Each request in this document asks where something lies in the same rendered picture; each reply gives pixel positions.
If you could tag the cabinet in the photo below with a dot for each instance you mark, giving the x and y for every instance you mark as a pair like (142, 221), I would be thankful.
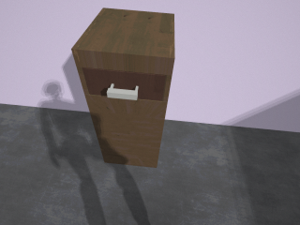
(129, 131)

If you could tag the drawer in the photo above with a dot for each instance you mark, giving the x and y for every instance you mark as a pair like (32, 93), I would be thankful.
(150, 86)

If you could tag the handle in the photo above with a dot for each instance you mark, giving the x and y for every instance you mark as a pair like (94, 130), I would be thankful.
(122, 93)

